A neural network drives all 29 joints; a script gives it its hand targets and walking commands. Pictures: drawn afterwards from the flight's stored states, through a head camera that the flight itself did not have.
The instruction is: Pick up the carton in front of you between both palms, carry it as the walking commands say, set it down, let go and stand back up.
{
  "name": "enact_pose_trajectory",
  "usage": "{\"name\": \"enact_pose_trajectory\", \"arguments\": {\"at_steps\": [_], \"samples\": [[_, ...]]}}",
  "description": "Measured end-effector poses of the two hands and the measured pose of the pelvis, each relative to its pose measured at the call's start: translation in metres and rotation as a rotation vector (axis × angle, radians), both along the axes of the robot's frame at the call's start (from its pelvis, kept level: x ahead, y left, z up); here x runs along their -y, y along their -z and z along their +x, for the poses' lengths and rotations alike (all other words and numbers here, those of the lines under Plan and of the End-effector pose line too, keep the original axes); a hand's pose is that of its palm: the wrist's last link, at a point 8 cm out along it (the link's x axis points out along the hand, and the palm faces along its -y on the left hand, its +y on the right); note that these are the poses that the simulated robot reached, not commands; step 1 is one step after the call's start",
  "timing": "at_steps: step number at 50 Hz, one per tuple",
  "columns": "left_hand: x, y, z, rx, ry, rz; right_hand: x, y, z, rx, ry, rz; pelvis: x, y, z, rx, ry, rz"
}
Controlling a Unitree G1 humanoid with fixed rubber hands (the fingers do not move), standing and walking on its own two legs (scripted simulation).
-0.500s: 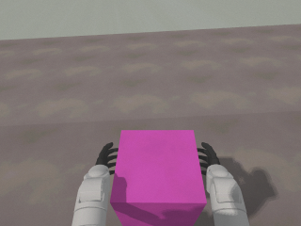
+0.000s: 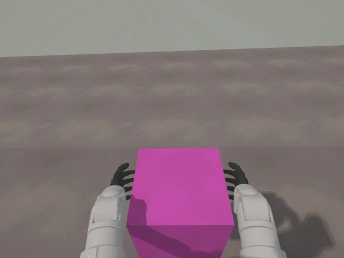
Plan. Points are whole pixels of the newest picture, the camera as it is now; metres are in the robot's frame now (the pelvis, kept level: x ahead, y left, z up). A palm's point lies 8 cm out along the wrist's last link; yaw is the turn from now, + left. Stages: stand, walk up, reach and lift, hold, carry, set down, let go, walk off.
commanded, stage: set down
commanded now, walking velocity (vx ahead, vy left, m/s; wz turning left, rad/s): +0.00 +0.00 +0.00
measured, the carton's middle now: (179, 207) +0.30 +0.00 -0.02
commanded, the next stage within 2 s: none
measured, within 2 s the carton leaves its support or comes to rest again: neither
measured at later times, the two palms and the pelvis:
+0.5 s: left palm (132, 209) +0.35 +0.15 -0.10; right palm (229, 213) +0.33 -0.15 -0.11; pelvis -0.02 +0.02 -0.04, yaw -1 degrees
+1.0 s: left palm (139, 216) +0.40 +0.15 -0.24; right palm (220, 222) +0.38 -0.14 -0.25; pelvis -0.05 +0.02 -0.17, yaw +0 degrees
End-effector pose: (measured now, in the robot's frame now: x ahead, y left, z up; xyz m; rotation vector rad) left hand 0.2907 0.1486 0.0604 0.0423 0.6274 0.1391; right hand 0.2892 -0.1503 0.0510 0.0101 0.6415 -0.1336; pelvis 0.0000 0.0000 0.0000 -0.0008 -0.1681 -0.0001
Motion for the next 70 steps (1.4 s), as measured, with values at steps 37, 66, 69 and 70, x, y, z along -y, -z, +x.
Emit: {"name": "enact_pose_trajectory", "arguments": {"at_steps": [37,66,69,70], "samples": [[-0.005,0.219,0.088,0.02,0.012,-0.041,-0.006,0.227,0.07,0.02,0.073,0.04,-0.026,0.102,-0.035,-0.721,0.017,0.023],[-0.01,0.404,0.136,-0.028,0.044,-0.028,-0.011,0.41,0.111,-0.03,0.102,0.044,-0.017,0.258,-0.067,-0.965,-0.003,0.03],[-0.01,0.423,0.14,-0.036,0.051,-0.025,-0.011,0.428,0.114,-0.038,0.106,0.042,-0.017,0.27,-0.07,-0.971,-0.006,0.026],[-0.01,0.429,0.142,-0.038,0.053,-0.025,-0.011,0.434,0.114,-0.039,0.106,0.04,-0.017,0.275,-0.071,-0.972,-0.007,0.026]]}}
